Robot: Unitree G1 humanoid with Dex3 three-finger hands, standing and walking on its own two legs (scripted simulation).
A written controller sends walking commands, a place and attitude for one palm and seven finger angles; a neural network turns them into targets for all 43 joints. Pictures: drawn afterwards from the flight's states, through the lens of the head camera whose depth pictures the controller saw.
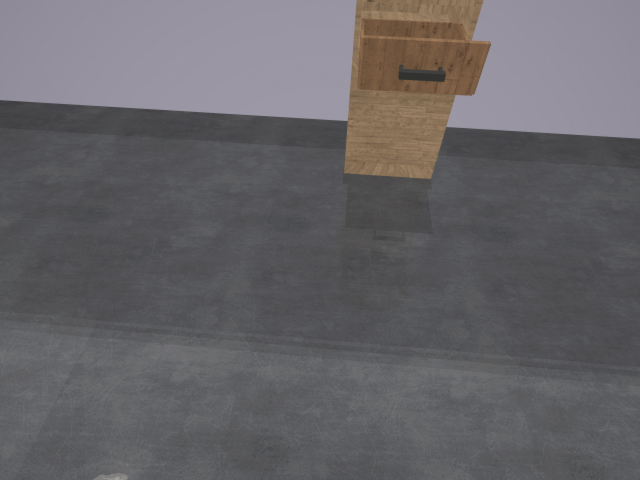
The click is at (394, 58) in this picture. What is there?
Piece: drawer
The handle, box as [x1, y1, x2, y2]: [398, 65, 445, 81]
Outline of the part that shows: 399,66 399,79 435,81 444,80 445,72 442,70 441,67 439,67 438,70 435,71 403,69 402,65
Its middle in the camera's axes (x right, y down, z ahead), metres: +0.31 -0.51 +1.19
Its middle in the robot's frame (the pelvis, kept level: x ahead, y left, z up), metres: +1.25 -0.24 -0.08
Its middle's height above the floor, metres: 0.69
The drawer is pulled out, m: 0.30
